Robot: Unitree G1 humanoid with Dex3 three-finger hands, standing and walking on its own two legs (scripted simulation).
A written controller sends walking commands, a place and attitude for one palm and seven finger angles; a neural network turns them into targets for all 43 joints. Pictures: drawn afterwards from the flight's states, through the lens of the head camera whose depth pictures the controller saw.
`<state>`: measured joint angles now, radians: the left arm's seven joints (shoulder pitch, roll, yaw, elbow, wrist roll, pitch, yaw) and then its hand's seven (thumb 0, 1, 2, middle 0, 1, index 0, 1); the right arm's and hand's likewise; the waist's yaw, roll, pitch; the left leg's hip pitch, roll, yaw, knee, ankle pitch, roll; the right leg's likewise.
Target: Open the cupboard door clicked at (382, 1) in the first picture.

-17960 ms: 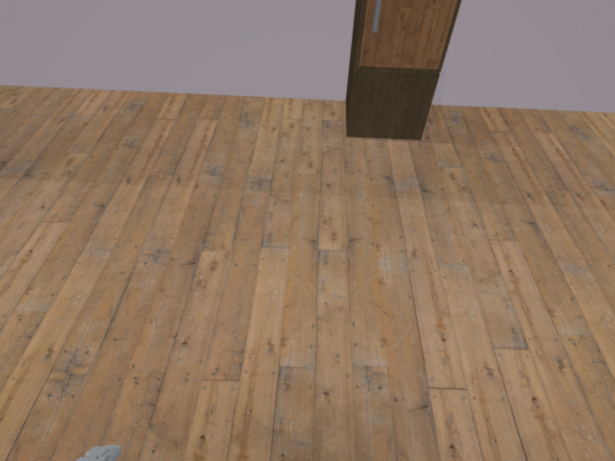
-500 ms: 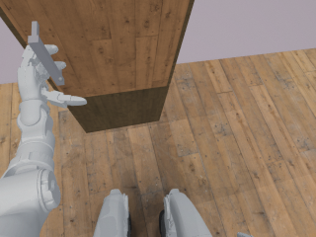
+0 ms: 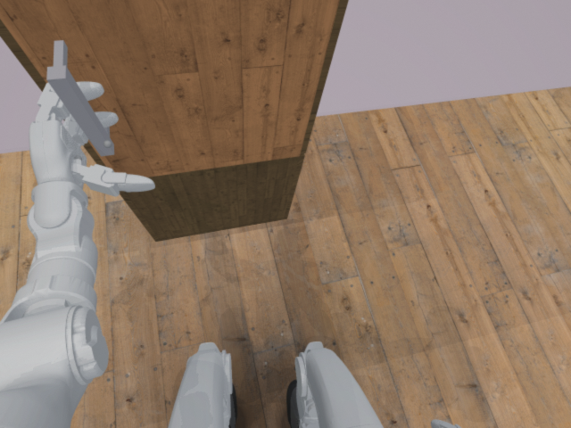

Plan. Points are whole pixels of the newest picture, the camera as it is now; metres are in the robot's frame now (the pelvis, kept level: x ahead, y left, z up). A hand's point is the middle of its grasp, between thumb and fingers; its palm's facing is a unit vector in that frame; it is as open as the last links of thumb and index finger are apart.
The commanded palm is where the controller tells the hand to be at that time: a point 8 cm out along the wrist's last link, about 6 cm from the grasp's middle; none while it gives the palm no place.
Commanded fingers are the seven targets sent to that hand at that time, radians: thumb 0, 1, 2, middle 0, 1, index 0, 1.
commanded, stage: close the thumb around the handle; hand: left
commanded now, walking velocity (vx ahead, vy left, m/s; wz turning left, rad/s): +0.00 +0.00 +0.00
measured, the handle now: (85, 104) +0.54 +0.24 +0.04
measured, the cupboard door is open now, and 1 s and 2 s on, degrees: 0 3 45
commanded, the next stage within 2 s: pull the door open along its arc in 0.68 s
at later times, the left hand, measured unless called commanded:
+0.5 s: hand (109, 142) +0.49 +0.22 +0.03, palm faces +0.17 -0.99 -0.01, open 7.1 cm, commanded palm +0.46 +0.25 +0.03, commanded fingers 0.00 0.90 0.90 -0.40 -1.35 -0.40 -1.35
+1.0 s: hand (115, 153) +0.47 +0.21 +0.03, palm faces +0.18 -0.98 -0.01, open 5.5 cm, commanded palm +0.42 +0.24 +0.03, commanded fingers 0.00 0.90 0.90 -0.40 -1.35 -0.40 -1.35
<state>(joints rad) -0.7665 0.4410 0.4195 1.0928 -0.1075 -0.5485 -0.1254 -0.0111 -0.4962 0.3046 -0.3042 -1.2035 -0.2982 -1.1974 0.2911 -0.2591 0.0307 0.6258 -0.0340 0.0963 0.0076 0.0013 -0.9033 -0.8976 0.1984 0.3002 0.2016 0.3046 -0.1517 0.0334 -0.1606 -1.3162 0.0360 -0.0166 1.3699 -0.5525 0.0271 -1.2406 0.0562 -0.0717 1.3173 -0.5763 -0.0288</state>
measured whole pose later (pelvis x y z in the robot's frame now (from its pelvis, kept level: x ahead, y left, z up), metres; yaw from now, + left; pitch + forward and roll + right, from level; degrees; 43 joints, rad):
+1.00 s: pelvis +0.00 +0.00 +0.01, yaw +0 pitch +28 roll -4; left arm -0.67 0.37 0.37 0.99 -0.13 -0.55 -0.07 0.01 0.78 0.81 -0.38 -1.35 -0.36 -1.35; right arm 0.30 -0.25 0.01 0.63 -0.03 0.11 0.02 0.00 -0.90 -0.90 0.20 0.30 0.20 0.30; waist -0.13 0.04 -0.16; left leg -1.28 0.03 0.00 1.34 -0.55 0.03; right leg -1.21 0.06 -0.05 1.29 -0.57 -0.02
